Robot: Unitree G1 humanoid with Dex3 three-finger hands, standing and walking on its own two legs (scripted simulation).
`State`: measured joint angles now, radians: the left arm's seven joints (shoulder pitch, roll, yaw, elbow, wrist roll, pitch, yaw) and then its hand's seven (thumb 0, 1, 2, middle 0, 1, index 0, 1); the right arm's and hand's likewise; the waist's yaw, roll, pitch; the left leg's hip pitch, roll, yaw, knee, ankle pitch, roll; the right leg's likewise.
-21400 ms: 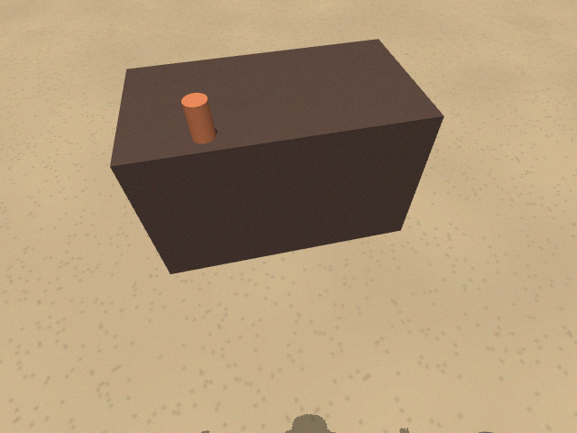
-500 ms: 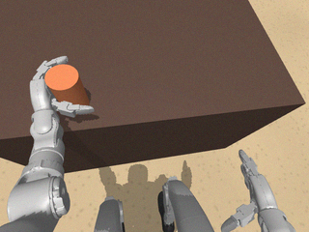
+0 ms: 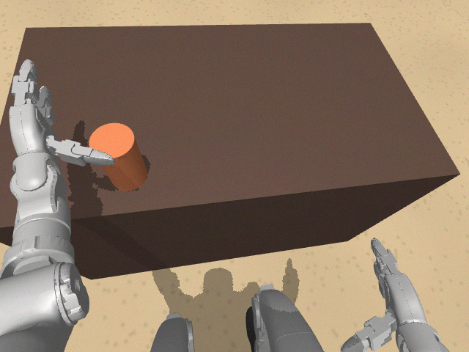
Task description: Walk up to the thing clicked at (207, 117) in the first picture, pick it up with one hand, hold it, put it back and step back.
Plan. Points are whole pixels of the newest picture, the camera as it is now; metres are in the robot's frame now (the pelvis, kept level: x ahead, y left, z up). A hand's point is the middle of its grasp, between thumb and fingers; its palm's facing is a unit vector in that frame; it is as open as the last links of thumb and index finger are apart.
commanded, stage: withdraw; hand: left
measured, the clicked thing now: (121, 159) +0.47 +0.16 -0.02
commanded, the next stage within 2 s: rise in 0.02 s
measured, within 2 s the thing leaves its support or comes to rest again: neither
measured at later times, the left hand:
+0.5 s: hand out of the picture +0.42 +0.31 +0.11, palm faces +0.33 -0.88 -0.33, open 17.4 cm
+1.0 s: hand (56, 320) +0.20 +0.21 +0.05, palm faces +0.24 -0.93 -0.29, open 17.2 cm
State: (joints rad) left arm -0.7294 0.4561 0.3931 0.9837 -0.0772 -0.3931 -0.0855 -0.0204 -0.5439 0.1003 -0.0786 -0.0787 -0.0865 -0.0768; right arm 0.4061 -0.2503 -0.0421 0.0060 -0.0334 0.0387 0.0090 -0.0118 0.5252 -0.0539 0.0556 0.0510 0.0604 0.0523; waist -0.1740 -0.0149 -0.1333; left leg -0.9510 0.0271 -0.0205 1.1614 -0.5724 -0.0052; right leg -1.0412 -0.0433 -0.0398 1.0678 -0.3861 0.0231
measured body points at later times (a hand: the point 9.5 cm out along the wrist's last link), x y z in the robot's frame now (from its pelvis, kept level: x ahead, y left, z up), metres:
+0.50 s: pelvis +0.02 +0.00 +0.05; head +0.08 +0.01 +0.50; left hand +0.39 +0.36 +0.13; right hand +0.17 -0.26 +0.01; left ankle -0.01 +0.12 -0.65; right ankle +0.06 -0.14 -0.65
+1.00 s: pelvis +0.03 -0.01 +0.06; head +0.06 -0.02 +0.51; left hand +0.19 +0.26 +0.07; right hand +0.19 -0.25 +0.00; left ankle -0.01 +0.12 -0.65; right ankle +0.06 -0.14 -0.65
